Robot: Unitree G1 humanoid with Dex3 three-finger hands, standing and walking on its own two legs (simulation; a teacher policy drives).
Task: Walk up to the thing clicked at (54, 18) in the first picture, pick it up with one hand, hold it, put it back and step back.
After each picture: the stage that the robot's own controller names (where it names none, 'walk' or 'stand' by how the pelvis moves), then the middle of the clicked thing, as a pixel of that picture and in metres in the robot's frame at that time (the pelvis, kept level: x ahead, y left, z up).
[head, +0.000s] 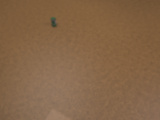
stand; (53, 22) +1.75 +0.37 -0.72
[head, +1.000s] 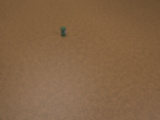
walk; (63, 31) +1.64 +0.19 -0.71
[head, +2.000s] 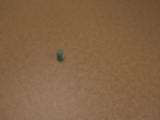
walk; (59, 55) +1.07 +0.17 -0.72
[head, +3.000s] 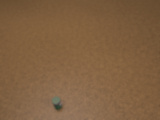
walk; (57, 103) +0.61 +0.23 -0.70
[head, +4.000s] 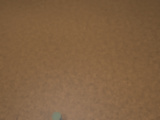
stand; (57, 118) +0.42 +0.22 -0.70
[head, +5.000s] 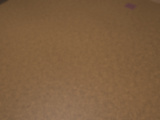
stand; out of the picture +0.40 +0.20 -0.73
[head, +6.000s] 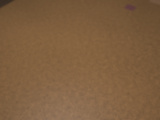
stand; out of the picture +0.40 +0.21 -0.73
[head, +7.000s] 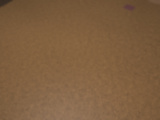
stand; out of the picture +0.39 +0.22 -0.73
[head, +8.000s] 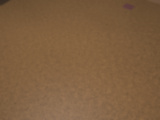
go down; out of the picture +0.39 +0.22 -0.73
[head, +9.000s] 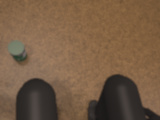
go down; (18, 51) +0.48 +0.24 -0.32
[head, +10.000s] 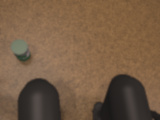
approach; (21, 51) +0.47 +0.24 -0.29
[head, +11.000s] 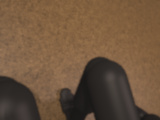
close in; out of the picture +0.46 +0.28 -0.23
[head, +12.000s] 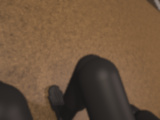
close; out of the picture +0.45 +0.30 -0.23
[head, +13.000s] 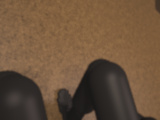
lift; out of the picture +0.42 +0.28 -0.21
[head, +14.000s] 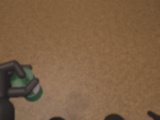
lift; (28, 85) +0.33 +0.19 -0.03
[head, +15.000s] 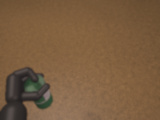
hold; (39, 93) +0.32 +0.17 -0.01
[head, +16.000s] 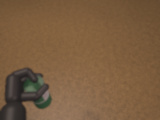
hold; (38, 93) +0.33 +0.17 -0.02
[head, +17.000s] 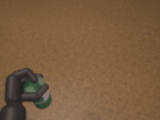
crouch; (38, 93) +0.32 +0.17 -0.02
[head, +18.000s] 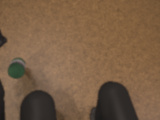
crouch; (17, 67) +0.45 +0.23 -0.28
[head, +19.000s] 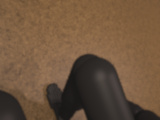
lower; out of the picture +0.35 +0.31 -0.26
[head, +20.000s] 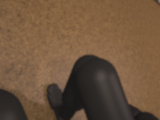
lower; out of the picture +0.34 +0.33 -0.26
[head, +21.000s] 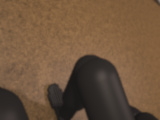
lower; out of the picture +0.34 +0.35 -0.26
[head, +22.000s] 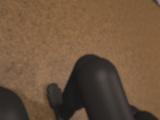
lower; out of the picture +0.33 +0.36 -0.26
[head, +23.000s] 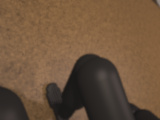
loosen; out of the picture +0.33 +0.38 -0.26
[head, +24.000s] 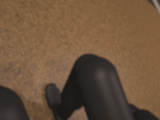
withdraw; out of the picture +0.33 +0.38 -0.26
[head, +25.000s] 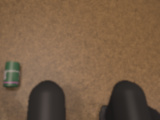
walk; (11, 74) +0.38 +0.33 -0.36
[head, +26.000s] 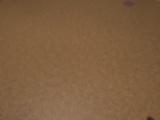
stand; out of the picture +0.31 +0.31 -0.69
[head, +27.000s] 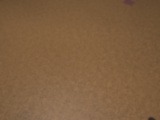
stand; out of the picture +0.33 +0.33 -0.69
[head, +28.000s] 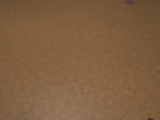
stand; out of the picture +0.32 +0.34 -0.69
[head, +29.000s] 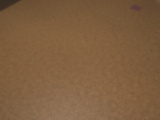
stand; out of the picture +0.33 +0.34 -0.75
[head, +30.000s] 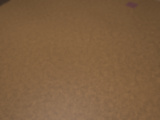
stand; out of the picture +0.30 +0.36 -0.75
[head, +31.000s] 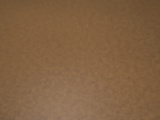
walk; out of the picture +0.32 +0.37 -0.74
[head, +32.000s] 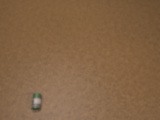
walk; (36, 101) +0.49 +0.34 -0.72
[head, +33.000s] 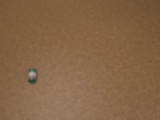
walk; (32, 75) +0.75 +0.47 -0.71
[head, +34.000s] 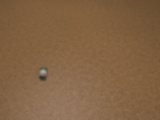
stand; (43, 73) +0.94 +0.40 -0.74
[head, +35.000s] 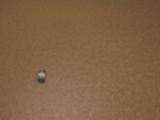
stand; (41, 75) +0.94 +0.42 -0.75
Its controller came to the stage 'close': yes
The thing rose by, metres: 0.69
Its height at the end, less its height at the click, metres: -0.02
